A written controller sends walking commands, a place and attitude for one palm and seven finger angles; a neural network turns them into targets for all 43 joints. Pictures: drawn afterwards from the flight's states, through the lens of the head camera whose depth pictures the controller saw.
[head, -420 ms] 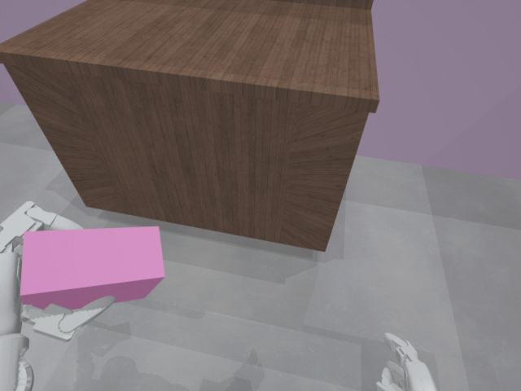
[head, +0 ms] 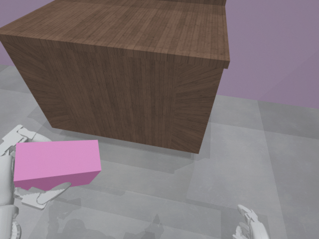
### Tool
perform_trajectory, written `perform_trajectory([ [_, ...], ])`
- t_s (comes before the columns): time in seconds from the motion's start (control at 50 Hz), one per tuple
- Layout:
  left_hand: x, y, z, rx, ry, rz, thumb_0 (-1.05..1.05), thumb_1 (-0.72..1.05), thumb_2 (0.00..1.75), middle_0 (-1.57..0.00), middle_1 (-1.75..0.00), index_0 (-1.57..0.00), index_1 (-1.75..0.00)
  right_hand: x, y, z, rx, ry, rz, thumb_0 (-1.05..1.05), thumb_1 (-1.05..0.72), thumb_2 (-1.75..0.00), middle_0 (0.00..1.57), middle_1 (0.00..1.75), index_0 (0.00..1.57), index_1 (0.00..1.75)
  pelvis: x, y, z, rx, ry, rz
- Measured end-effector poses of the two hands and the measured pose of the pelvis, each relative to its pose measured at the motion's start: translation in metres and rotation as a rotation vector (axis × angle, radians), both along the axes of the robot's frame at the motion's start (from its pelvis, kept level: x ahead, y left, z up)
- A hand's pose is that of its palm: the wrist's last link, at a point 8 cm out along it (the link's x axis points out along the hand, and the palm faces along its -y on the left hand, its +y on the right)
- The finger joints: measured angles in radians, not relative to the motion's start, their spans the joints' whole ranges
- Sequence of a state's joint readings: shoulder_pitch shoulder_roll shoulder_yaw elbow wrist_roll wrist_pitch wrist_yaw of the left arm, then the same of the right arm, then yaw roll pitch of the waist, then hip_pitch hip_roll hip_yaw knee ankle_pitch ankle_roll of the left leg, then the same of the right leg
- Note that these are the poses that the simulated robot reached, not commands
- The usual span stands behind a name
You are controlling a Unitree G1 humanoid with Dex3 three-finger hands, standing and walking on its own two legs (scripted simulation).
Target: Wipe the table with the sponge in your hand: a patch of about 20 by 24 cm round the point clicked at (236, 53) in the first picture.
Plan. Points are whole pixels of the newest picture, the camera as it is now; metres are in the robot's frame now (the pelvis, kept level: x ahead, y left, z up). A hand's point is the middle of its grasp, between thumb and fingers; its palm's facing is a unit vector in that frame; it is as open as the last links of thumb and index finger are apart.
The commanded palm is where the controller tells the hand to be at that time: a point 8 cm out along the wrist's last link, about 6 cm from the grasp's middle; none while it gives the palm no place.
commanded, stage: walk to a spot facing it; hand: left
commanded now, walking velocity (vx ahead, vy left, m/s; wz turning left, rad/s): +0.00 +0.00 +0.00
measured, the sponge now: (71, 165) +0.23 +0.20 +0.13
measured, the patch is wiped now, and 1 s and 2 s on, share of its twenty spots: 0.00 0.00 0.00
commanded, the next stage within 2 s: none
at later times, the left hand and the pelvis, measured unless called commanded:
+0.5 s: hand (17, 187) +0.17 +0.26 +0.15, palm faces +0.47 -0.76 -0.44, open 10.6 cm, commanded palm +0.11 +0.30 +0.18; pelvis -0.01 +0.00 -0.01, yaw +7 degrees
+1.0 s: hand out of the picture +0.02 +0.29 +0.16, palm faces +0.74 -0.55 -0.39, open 10.6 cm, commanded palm -0.05 +0.30 +0.18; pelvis -0.06 -0.02 -0.01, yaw +27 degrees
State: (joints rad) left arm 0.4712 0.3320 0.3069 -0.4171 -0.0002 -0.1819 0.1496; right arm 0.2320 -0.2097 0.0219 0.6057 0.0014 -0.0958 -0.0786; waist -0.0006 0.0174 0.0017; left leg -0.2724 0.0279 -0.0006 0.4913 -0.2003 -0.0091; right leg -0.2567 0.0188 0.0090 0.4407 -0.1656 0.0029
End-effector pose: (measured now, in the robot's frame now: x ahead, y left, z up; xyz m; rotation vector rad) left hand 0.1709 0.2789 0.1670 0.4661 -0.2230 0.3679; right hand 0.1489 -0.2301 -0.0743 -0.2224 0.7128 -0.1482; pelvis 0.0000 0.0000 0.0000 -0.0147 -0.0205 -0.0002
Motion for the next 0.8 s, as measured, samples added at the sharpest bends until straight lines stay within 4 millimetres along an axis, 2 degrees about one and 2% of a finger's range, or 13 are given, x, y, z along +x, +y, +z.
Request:
perform_trajectory([
  [0.24,-0.005,0.002,0.002,0.01,-0.008,0.006,-0.01,-0.52,1.0,-0.66,-1.37,-0.66,-1.37,0.001,0.002,-0.003,0.003,0.007,0.017,0.02,-0.9,-0.9,0.2,0.3,0.21,0.3,-0.002,0.0,-0.003,-0.003,0.006,0.035],
  [0.4,-0.026,0.015,0.0,0.039,-0.003,0.045,-0.01,-0.52,1.0,-0.66,-1.37,-0.66,-1.37,0.002,0.009,-0.01,-0.013,0.038,0.05,0.02,-0.9,-0.9,0.2,0.3,0.21,0.3,-0.008,0.004,-0.01,-0.005,0.016,0.081],
  [0.48,-0.039,0.019,0.0,0.057,-0.008,0.083,-0.01,-0.52,1.0,-0.66,-1.37,-0.66,-1.37,0.006,0.017,-0.014,-0.008,0.037,0.093,0.02,-0.9,-0.9,0.2,0.3,0.21,0.3,-0.012,0.0,-0.013,0.002,0.019,0.114],
  [0.58,-0.061,0.007,0.006,0.059,0.0,0.13,-0.01,-0.52,1.0,-0.66,-1.37,-0.66,-1.37,0.011,0.025,-0.02,0.04,0.037,0.178,0.02,-0.9,-0.9,0.2,0.3,0.21,0.3,-0.02,-0.016,-0.011,-0.004,0.028,0.17],
  [0.68,-0.091,-0.008,0.009,0.05,0.032,0.185,-0.01,-0.52,1.0,-0.66,-1.37,-0.66,-1.38,0.017,0.021,-0.022,0.06,0.058,0.235,0.02,-0.9,-0.9,0.2,0.3,0.21,0.3,-0.028,-0.03,-0.008,0.001,0.02,0.234],
  [0.8,-0.131,0.002,0.004,0.03,0.049,0.317,-0.01,-0.52,1.0,-0.66,-1.37,-0.66,-1.37,0.027,0.016,-0.011,-0.016,0.06,0.302,0.02,-0.9,-0.9,0.2,0.3,0.21,0.3,-0.034,-0.035,-0.001,0.041,0.015,0.335],
])
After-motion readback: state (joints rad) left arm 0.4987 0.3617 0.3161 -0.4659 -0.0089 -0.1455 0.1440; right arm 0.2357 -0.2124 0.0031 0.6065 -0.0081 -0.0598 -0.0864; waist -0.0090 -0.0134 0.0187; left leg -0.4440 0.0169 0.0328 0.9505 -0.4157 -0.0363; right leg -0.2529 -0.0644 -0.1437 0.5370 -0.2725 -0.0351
